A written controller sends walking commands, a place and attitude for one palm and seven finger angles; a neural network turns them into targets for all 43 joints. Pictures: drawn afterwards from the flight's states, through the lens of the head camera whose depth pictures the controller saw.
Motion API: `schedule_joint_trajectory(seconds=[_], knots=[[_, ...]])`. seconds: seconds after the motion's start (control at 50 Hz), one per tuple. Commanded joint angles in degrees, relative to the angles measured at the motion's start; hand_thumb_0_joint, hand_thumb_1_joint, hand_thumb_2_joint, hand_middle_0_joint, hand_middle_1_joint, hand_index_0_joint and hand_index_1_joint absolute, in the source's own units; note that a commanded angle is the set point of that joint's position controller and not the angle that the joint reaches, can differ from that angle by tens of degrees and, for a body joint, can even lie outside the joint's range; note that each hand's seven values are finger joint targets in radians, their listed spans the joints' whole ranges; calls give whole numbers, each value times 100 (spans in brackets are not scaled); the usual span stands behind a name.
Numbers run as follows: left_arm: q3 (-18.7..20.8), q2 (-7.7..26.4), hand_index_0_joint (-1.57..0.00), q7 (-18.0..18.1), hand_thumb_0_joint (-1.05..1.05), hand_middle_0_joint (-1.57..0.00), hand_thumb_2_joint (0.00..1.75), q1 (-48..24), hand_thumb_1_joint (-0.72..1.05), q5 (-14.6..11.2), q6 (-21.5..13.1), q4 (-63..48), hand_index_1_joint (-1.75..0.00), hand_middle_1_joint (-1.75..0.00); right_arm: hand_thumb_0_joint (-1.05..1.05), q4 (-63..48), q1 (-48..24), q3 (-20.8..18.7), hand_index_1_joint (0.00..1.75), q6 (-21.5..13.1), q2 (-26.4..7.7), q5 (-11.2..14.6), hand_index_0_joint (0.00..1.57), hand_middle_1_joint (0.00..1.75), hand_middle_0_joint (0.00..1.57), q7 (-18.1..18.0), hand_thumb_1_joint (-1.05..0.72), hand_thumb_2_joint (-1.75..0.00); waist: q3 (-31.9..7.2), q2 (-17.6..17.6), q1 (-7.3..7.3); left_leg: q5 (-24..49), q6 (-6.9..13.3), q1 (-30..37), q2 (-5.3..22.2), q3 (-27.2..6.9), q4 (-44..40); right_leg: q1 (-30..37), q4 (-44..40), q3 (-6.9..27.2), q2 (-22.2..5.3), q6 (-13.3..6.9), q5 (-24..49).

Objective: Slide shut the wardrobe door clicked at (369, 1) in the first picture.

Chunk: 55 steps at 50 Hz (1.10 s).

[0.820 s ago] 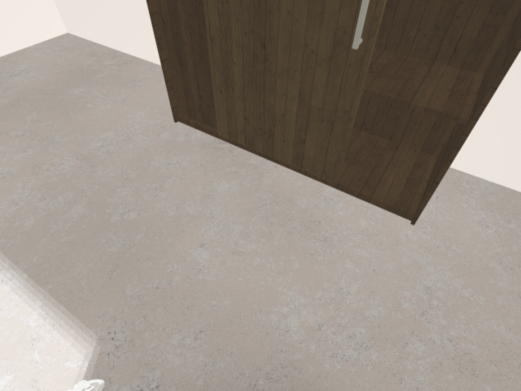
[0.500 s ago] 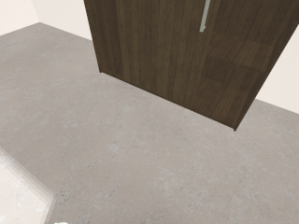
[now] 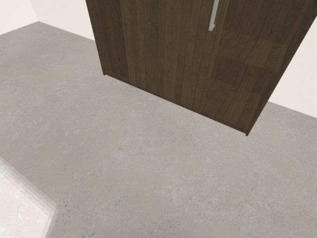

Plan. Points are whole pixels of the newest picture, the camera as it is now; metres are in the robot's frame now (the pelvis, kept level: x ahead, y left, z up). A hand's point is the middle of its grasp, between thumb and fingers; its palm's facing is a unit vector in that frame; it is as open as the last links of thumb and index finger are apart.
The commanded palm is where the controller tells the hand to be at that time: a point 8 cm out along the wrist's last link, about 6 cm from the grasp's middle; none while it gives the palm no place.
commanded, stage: look at it before walking up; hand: left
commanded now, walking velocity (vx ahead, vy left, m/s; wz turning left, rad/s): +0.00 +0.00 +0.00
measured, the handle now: out of the picture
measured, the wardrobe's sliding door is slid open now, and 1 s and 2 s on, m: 0.41 0.41 0.41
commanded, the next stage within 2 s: walk to a spot facing it in 0.62 s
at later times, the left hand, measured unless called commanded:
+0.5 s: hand out of the picture +0.08 +0.24 -0.15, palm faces -0.04 -0.94 -0.34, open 7.3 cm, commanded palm none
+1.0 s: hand out of the picture +0.04 +0.21 -0.18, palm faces +0.04 -0.98 -0.20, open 7.3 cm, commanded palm none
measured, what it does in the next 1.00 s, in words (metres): stands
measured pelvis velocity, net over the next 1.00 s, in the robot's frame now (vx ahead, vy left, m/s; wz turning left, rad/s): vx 0.04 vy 0.01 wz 0.03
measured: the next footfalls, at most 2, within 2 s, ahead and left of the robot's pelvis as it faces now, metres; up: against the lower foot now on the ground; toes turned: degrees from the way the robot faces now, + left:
right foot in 1.40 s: +0.35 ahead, -0.13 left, +0.00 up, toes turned -9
left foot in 1.84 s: +0.48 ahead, +0.12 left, +0.00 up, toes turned +17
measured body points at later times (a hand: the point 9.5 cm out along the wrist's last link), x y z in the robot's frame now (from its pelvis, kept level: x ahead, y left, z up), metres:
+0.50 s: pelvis +0.00 +0.00 +0.00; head +0.00 +0.00 +0.45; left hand +0.08 +0.29 -0.13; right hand +0.08 -0.30 -0.13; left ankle +0.01 +0.13 -0.74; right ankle +0.01 -0.11 -0.74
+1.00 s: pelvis +0.04 +0.01 -0.01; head +0.03 +0.02 +0.44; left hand +0.03 +0.27 -0.17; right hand +0.06 -0.25 -0.16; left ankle +0.02 +0.12 -0.74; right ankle +0.01 -0.11 -0.74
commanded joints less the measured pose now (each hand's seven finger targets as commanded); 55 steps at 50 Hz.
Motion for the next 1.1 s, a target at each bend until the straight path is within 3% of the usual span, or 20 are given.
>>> schedule_joint_trajectory(seconds=[0.0,0.12,0.36,0.4,0.7,0.72,0.74,0.78,0.8,0.86,0.9,0.94,0.96,0.98,1.0,1.02,1.04,1.06,1.08], knots=[[267,1165,-20,105,0,-20,90,-273,90,-16,-159,-380,-30,-30,0,-378,-350,-250,30,-130,-1155,0,20,30,20,-59,-90,-90,-253,7,28,440,247,-5,597,-539,-465,5,-515,655,-657,-172,327],[271,1155,-20,98,0,-20,90,-291,90,-8,-168,-396,-30,-30,0,-384,-369,-255,30,-128,-1150,-1,20,30,20,-53,-90,-90,-234,-65,11,377,234,41,582,-522,-472,-61,-604,703,-665,-172,194],[277,1159,-20,108,0,-20,90,-249,90,-12,-188,-397,-30,-30,0,-381,-401,-250,30,-139,-1149,18,20,30,20,-63,-90,-90,-408,-25,24,805,227,194,627,-506,-446,150,-536,636,-669,-170,794],[271,1158,-20,105,0,-20,90,-269,90,-13,-182,-373,-30,-30,0,-376,-430,-246,30,-131,-1138,12,20,30,20,-65,-90,-90,-262,0,26,660,219,138,611,-513,-497,74,-587,653,-664,-165,654],[269,1165,-20,103,0,-20,90,-224,90,-15,-186,-337,-30,-30,0,-333,-376,-232,30,-135,-1157,16,20,30,20,-69,-90,-90,-370,-13,24,773,210,251,638,-508,-532,177,-632,636,-675,-161,768],[179,705,-20,120,0,-20,90,-11,90,-26,-134,-222,-30,-30,0,-229,-197,-114,30,-84,-692,-9,20,30,20,-51,-90,-90,-462,-81,30,514,150,243,613,-437,-486,240,-644,600,-673,-97,412],[122,434,-20,125,0,-20,90,233,90,-8,-65,-150,-30,-30,0,-159,27,-52,30,-23,-397,-35,20,30,20,-31,-90,-90,-413,-86,40,-100,109,154,541,-353,-412,183,-623,614,-636,-69,-412],[170,484,-20,75,0,-20,90,476,90,37,-1,-125,-30,-30,0,-159,171,-82,30,38,-362,-73,20,30,20,-6,-90,-90,75,-215,97,-1477,156,-383,390,-326,-307,-124,-782,828,-625,-151,-1879],[204,542,-20,47,0,-20,90,553,90,50,14,-159,-30,-30,0,-198,232,-91,30,51,-356,-89,20,30,20,3,-90,-90,361,-375,113,-1819,160,-729,295,-294,-160,-241,-872,987,-654,-223,-2330],[330,658,-20,28,0,-20,90,1021,90,39,-37,-203,-30,-30,0,-348,377,-119,30,-1,-190,-86,20,30,20,9,-90,-90,465,-825,204,-1515,158,-1342,79,113,898,56,-1172,1614,-1152,-622,-2782],[407,639,-20,51,0,-20,90,1175,90,31,-127,-239,-30,-30,0,-442,452,-162,30,-74,-82,-69,20,30,20,16,-90,-90,498,-915,162,-1241,159,-1441,180,263,1338,83,-1292,1916,-1532,-905,-2488],[429,509,-20,64,0,-20,90,1046,90,37,-174,-296,-30,-30,0,-393,768,-187,30,-146,56,-46,20,30,20,33,-90,-90,540,-621,-41,-1121,187,-792,282,350,806,-393,-920,1486,-1449,-903,-1957],[420,359,-20,48,0,-20,90,902,90,28,-169,-346,-30,-30,0,-282,1133,-207,30,-182,111,-35,20,30,20,32,-90,-90,516,-247,-220,-1030,237,-51,285,301,336,-942,-466,982,-1102,-741,-1810],[382,71,-20,18,0,-20,90,807,90,18,-153,-419,-30,-30,0,-111,1687,-261,30,-214,-56,-60,20,30,20,-2,-90,-90,583,551,-412,-1394,449,611,700,-560,-288,-1670,579,381,-496,-467,-1642],[322,-271,-20,-1,0,-20,90,495,90,31,-163,-600,-30,-30,0,108,2432,-398,30,-249,-464,-115,20,30,20,-29,-90,-90,655,1829,-672,-1893,907,1002,1812,-2233,-1248,-2599,2437,-583,142,-153,-1720],[322,-231,-20,38,0,-20,90,90,90,74,-223,-825,-30,-30,0,173,2697,-374,30,-265,-364,-94,20,30,20,-101,-90,-90,1020,1469,-676,-1409,1191,1039,2208,-2810,-1556,-3278,3312,-167,-78,-175,-1839],[354,-272,-20,11,0,-20,90,62,90,68,-263,-799,-30,-30,0,150,2555,-319,30,-287,-131,-57,20,30,20,-138,-90,-90,1112,732,-534,-864,1355,1034,2239,-2586,-1449,-3501,3731,24,-372,-197,-1493],[352,-276,-20,-41,0,-20,90,62,90,69,-295,-751,-30,-30,0,78,2443,-291,30,-345,50,-33,20,30,20,-150,-90,-90,1037,277,-450,-243,1373,1048,2154,-2275,-1366,-3502,3859,46,-532,-165,-1203],[358,-432,-20,-69,0,-20,90,230,90,77,-293,-669,-30,-30,0,61,2317,-264,30,-400,138,-48,20,30,20,-168,-90,-90,871,356,-322,229,1320,1055,2008,-1835,-1337,-3374,3894,2,-630,-100,-999]])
